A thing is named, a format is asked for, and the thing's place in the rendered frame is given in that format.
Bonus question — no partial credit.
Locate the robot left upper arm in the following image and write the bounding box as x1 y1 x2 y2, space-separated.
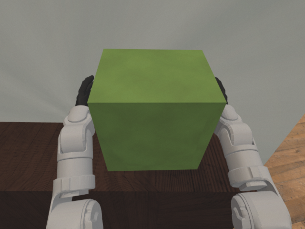
47 199 103 229

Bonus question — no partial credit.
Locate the right robot forearm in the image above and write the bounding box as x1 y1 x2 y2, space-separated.
214 104 292 227

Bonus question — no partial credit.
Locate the robot left hand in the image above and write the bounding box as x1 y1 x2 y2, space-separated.
75 75 94 107

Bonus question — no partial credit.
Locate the robot right upper arm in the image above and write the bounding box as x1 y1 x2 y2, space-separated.
231 191 292 229

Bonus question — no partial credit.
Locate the left robot forearm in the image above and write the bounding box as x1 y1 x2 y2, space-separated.
46 105 95 229

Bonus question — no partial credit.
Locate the carton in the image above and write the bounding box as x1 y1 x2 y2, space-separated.
87 49 227 171

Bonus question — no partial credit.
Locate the pedestal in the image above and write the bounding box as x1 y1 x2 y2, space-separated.
0 122 257 229

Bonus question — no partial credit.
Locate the robot right hand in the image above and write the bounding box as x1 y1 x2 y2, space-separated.
215 77 228 104

